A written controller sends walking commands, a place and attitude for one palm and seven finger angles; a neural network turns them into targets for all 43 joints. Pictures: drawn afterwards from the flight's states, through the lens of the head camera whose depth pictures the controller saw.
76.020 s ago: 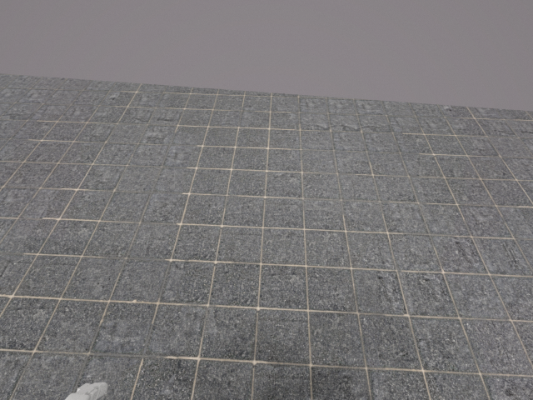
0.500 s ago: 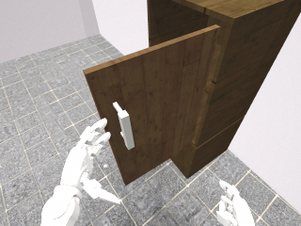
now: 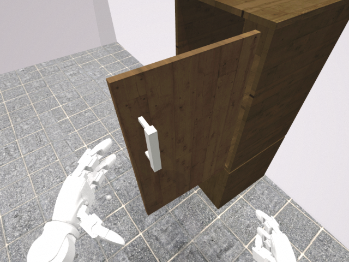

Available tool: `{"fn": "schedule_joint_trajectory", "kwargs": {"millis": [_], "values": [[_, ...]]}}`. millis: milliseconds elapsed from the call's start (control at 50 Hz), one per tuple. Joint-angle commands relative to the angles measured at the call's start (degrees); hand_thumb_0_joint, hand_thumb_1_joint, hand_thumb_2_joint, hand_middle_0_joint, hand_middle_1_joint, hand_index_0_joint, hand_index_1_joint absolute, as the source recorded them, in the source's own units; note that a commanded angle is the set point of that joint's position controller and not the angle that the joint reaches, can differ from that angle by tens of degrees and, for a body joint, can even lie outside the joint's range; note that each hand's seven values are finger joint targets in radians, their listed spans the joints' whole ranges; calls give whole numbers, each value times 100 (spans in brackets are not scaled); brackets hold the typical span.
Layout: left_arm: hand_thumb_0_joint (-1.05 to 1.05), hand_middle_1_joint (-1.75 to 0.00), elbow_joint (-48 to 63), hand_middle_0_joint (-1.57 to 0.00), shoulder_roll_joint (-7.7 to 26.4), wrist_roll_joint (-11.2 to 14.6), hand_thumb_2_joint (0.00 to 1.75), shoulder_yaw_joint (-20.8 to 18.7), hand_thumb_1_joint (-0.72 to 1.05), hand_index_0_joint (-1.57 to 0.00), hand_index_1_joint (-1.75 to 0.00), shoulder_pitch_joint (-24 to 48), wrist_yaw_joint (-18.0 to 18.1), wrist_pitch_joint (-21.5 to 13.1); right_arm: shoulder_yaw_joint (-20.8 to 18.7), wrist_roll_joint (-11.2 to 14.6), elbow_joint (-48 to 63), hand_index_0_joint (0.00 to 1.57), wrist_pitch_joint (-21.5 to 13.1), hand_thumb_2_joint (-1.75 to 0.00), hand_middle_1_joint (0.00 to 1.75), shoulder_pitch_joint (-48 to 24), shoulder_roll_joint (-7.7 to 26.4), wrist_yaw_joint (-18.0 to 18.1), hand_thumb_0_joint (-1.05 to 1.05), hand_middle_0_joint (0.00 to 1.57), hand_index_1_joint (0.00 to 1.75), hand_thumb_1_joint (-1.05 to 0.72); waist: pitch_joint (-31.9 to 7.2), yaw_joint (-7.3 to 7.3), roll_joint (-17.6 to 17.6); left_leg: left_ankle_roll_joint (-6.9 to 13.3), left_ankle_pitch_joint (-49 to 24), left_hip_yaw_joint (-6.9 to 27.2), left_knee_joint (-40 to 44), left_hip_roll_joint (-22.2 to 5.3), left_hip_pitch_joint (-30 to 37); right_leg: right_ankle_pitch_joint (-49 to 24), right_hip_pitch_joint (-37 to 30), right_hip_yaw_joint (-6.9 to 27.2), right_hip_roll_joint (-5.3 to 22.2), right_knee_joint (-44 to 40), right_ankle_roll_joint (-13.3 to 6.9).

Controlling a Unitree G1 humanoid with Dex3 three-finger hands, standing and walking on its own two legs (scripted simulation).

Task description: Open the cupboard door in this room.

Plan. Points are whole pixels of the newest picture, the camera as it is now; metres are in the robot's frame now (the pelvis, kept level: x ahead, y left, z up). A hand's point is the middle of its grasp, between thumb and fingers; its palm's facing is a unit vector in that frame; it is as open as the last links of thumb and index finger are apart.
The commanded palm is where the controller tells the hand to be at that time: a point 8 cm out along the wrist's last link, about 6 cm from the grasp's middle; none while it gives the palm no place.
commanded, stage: draw the hand back to the body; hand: left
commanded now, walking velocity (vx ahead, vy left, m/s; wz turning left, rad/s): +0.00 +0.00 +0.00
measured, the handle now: (149, 145) +0.35 +0.09 +0.10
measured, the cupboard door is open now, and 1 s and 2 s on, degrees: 88 88 88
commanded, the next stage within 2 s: step back with the hand held close in 1.40 s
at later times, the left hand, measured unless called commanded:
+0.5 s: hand (63, 193) +0.20 +0.22 +0.14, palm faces +0.24 -0.92 -0.30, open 15.1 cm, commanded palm +0.16 +0.26 +0.15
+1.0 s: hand (30, 176) +0.21 +0.26 +0.17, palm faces +0.43 -0.80 -0.41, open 9.4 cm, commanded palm +0.16 +0.31 +0.19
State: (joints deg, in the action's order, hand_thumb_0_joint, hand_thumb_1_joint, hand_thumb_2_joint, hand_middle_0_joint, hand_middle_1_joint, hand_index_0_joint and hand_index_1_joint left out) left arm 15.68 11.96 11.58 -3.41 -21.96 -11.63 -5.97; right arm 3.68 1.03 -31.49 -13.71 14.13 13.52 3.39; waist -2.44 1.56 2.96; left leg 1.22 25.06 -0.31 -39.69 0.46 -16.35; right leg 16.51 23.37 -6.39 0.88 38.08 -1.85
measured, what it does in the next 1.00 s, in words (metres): stands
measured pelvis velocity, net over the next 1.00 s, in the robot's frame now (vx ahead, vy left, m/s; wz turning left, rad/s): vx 0.02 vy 0.01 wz -0.01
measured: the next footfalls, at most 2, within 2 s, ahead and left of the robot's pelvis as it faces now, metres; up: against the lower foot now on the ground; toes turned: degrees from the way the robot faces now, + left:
none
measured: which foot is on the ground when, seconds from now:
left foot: down 0.00-1.00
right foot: down 0.00-1.00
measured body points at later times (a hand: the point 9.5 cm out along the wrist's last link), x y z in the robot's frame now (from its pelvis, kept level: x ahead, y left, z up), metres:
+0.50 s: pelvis +0.00 +0.01 +0.01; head -0.01 +0.00 +0.46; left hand +0.18 +0.26 +0.16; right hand +0.20 -0.19 -0.05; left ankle -0.05 +0.10 -0.72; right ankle +0.04 -0.10 -0.72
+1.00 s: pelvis +0.02 +0.01 +0.02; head +0.01 -0.01 +0.47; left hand +0.18 +0.30 +0.20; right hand +0.21 -0.21 -0.06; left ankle -0.04 +0.10 -0.72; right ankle +0.04 -0.10 -0.72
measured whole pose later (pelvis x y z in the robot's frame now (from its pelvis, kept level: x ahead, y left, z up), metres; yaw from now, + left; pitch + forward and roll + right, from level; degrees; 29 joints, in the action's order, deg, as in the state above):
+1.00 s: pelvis +0.02 +0.01 +0.02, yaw -1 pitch -4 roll -1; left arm 22.3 18.7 2.0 -17.6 -26.5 6.6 -5.8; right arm 1.5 -0.8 -37.1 -7.7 10.5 12.9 3.7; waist 2.1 4.3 4.4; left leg 1.7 18.7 -1.0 -22.8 0.5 0.0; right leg 10.8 7.7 -5.5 -0.1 22.4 -1.0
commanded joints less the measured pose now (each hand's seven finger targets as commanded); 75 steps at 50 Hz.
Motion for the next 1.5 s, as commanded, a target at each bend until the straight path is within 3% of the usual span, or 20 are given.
{"fn": "schedule_joint_trajectory", "kwargs": {"millis": [0,80,200,300,320,340,380,440,520,560,760,860,960,1000,1080,1180,1240,1320,1420,1480], "values": [[0,-30,1509,-15,621,205,30,-619,-50,-15,-30,339,5,-252,-232,72,1034,20,-359,-90,30,-678,557,57,0,20,30,-90,-669,125,-163,-88,-1569,233,831,44,-561,-1048,-1350,353,28,-568,31],[0,-30,1529,-15,735,307,30,-787,-50,-15,-30,252,-162,-99,-231,90,975,20,-378,-90,30,-711,606,55,0,20,30,-90,-577,102,-303,-84,-1627,251,888,22,-505,-1120,-1365,326,0,-649,44],[0,-30,1768,-15,806,361,30,-834,-50,-15,-30,503,-252,48,-197,115,929,20,-481,-90,30,-740,637,77,0,20,30,-90,-410,65,-65,-108,-1433,317,1018,20,-329,-782,-1238,251,-33,-771,51],[0,-30,1795,-16,992,413,37,-1116,-32,-16,-30,550,-309,170,-177,113,869,20,-533,-90,30,-810,642,102,0,20,30,-90,-387,129,-65,-119,-1501,350,1141,17,-227,-816,-1382,228,-35,-858,42],[0,-30,2363,-16,1718,-462,39,-1341,-29,-16,-30,613,677,-67,-269,-54,830,20,-440,-90,30,-751,584,176,0,20,30,-90,-267,263,-39,-45,-1359,298,1409,-75,-402,-640,-1776,394,17,-968,19],[0,-30,1931,-16,1115,-565,40,-1052,-26,-16,-30,71,1075,-12,-237,-105,780,20,-390,-90,30,-713,493,184,0,20,30,-90,111,171,-169,-88,-1254,303,1525,-69,-447,-519,-1673,374,27,-1080,9],[0,-30,1951,-16,935,-748,43,-864,-18,-16,-30,-101,1442,-65,-248,-120,706,20,-262,-90,30,-766,496,135,0,20,30,-90,193,161,-90,-89,-1406,301,1648,-116,-303,-614,-1811,371,53,-1188,3],[0,-30,2221,-16,1004,-931,48,-828,-8,-16,-30,13,1676,-223,-276,-150,654,20,-171,-90,30,-799,524,89,0,20,30,-90,-2,151,271,-117,-1813,278,1786,-130,74,-897,-1980,364,62,-1266,-10],[0,-30,2193,-17,1150,-1037,54,-993,6,-17,-30,6,1828,-314,-311,-168,582,20,-74,-90,30,-851,533,95,0,20,30,-90,-37,160,90,-123,-2058,280,1928,-143,295,-1050,-2163,360,47,-1385,-4],[0,-30,2040,-17,1275,-1053,57,-1168,13,-17,-30,-82,1879,-327,-331,-175,511,20,-25,-90,30,-902,538,109,0,20,30,-90,13,192,-88,-118,-2082,280,1975,-157,346,-1082,-2228,368,39,-1458,-6],[0,-30,2002,-19,1548,-1017,72,-1728,48,-19,-30,-122,1938,-376,-407,-159,380,20,165,-90,30,-992,538,99,0,20,30,-90,-181,260,84,-160,-2928,199,1985,-152,718,-1734,-2532,419,36,-1573,13],[0,-30,1756,-19,1642,-957,80,-1987,65,-19,-30,-135,1934,-353,-439,-147,349,20,273,-90,30,-1021,513,98,0,20,30,-90,25,271,-106,-127,-2821,149,2026,-154,705,-1754,-2489,445,18,-1662,19],[0,-30,1964,-20,1821,-936,87,-2249,83,-20,-30,5,1945,-388,-452,-143,329,20,300,-90,30,-1008,523,97,0,20,30,-90,-161,291,266,-157,-3186,130,1983,-153,860,-1972,-2571,470,27,-1654,20],[0,-30,1835,-20,1793,-891,90,-2308,90,-20,-30,-69,1947,-369,-455,-142,332,20,319,-90,30,-1003,488,93,0,20,30,-90,-90,290,30,-135,-3148,117,2010,-163,854,-1997,-2554,450,30,-1676,40],[0,-30,1715,-20,1591,-897,90,-2065,90,-20,-30,19,1899,-351,-470,-125,332,20,366,-90,30,-1031,520,70,0,20,30,-90,123,234,55,-105,-2755,123,2089,-170,821,-1630,-2374,439,25,-1754,49],[0,-30,1897,-20,1740,-916,90,-2185,90,-20,-30,18,1943,-395,-473,-151,337,20,316,-90,30,-1033,524,81,0,20,30,-90,-118,271,131,-102,-2777,129,2077,-140,844,-1714,-2537,461,45,-1728,42],[0,-30,1800,-20,1751,-902,90,-2212,90,-20,-30,14,1944,-379,-471,-141,326,20,325,-90,30,-1052,502,89,0,20,30,-90,-30,271,-123,-73,-2682,124,2074,-140,808,-1684,-2504,465,30,-1766,52],[0,-30,1875,-20,1763,-918,90,-2206,90,-20,-30,133,1956,-394,-446,-139,321,20,297,-90,30,-1075,496,98,0,20,30,-90,37,276,251,-95,-2463,147,2129,-123,781,-1443,-2466,472,26,-1801,29],[0,-30,1755,-20,1716,-908,90,-2186,90,-20,-30,16,1948,-401,-464,-137,308,20,273,-90,30,-1078,492,95,0,20,30,-90,51,284,-64,-65,-2376,140,2132,-133,763,-1380,-2466,472,21,-1825,46],[0,-30,1809,-20,1718,-921,90,-2167,90,-20,-30,81,1945,-419,-467,-129,289,20,255,-90,30,-1073,497,94,0,20,30,-90,94,265,199,-81,-2309,128,2145,-131,774,-1330,-2422,496,30,-1842,34]]}}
